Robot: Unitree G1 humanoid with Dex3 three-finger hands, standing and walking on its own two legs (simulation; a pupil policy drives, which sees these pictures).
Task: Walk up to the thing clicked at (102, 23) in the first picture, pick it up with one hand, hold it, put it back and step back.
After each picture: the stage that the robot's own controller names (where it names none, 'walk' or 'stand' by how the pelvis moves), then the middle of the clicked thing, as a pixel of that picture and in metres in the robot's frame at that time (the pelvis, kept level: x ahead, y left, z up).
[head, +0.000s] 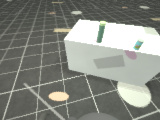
stand; (100, 32) +0.99 -0.06 +0.02
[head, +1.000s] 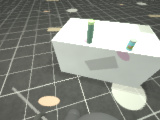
walk; (90, 32) +0.88 +0.10 +0.05
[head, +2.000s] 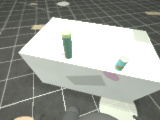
stand; (67, 45) +0.55 +0.25 +0.05
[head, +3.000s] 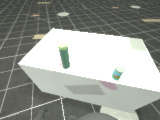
stand; (64, 56) +0.50 +0.25 +0.03
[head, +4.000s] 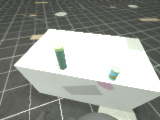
stand; (61, 57) +0.49 +0.27 +0.02
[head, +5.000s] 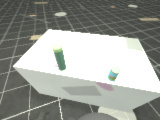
stand; (60, 58) +0.48 +0.28 +0.02
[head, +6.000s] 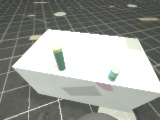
stand; (59, 58) +0.48 +0.28 +0.02
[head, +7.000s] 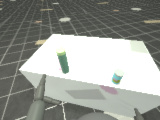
rise first; (63, 61) +0.46 +0.28 +0.03
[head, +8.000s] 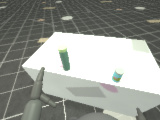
go down; (64, 58) +0.49 +0.28 +0.03
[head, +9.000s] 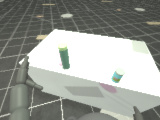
go down; (64, 57) +0.49 +0.27 +0.03
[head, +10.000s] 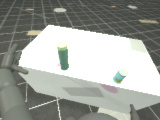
go down; (63, 57) +0.47 +0.24 +0.05
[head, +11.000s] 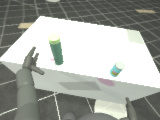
close in; (57, 51) +0.48 +0.26 +0.06
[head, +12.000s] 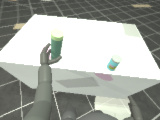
close; (56, 48) +0.49 +0.25 +0.09
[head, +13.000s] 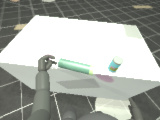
lift; (76, 66) +0.42 +0.11 +0.00
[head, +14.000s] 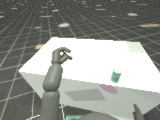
lift; (76, 119) +0.25 +0.16 -0.67
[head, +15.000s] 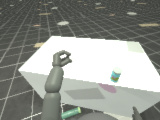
close; (71, 112) +0.30 +0.24 -0.73
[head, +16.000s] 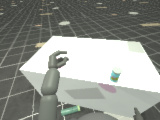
hold; (70, 110) +0.33 +0.26 -0.73
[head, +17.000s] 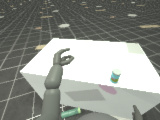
hold; (71, 112) +0.32 +0.26 -0.74
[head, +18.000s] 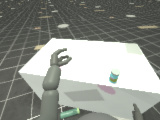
close; (70, 113) +0.32 +0.26 -0.73
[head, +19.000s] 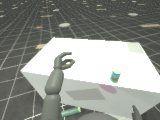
stand; (71, 111) +0.32 +0.26 -0.73
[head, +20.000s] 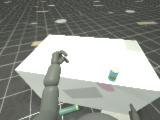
crouch; (69, 109) +0.32 +0.26 -0.73
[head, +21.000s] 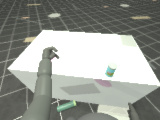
lower; (66, 105) +0.33 +0.26 -0.73
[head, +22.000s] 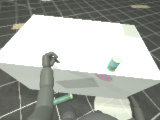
lower; (63, 99) +0.32 +0.25 -0.68
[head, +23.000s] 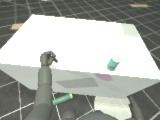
lower; (63, 98) +0.32 +0.26 -0.68
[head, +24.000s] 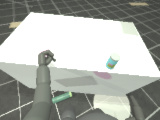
lower; (62, 97) +0.33 +0.26 -0.68
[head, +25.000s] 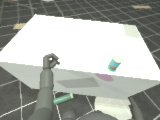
loosen; (63, 98) +0.32 +0.25 -0.68
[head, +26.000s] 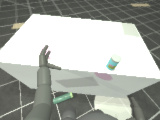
withdraw; (63, 97) +0.32 +0.26 -0.68
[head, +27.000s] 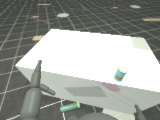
sink last; (70, 106) +0.31 +0.24 -0.71
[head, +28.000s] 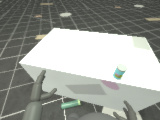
stand; (71, 104) +0.33 +0.25 -0.72
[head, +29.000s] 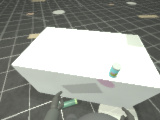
stand; (68, 103) +0.32 +0.26 -0.73
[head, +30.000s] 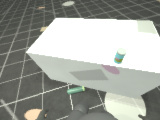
walk; (76, 90) +0.44 +0.26 -0.72
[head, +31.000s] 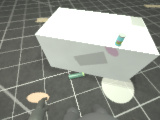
walk; (76, 75) +0.67 +0.18 -0.72
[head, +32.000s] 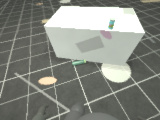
walk; (79, 62) +0.97 +0.27 -0.72
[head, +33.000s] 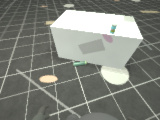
stand; (79, 63) +1.04 +0.21 -0.74
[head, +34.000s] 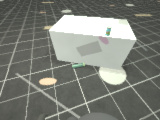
stand; (78, 65) +1.08 +0.23 -0.75
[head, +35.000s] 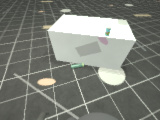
stand; (77, 65) +1.06 +0.24 -0.75
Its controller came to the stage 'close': yes
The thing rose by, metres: 0.00
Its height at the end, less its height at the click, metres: -0.77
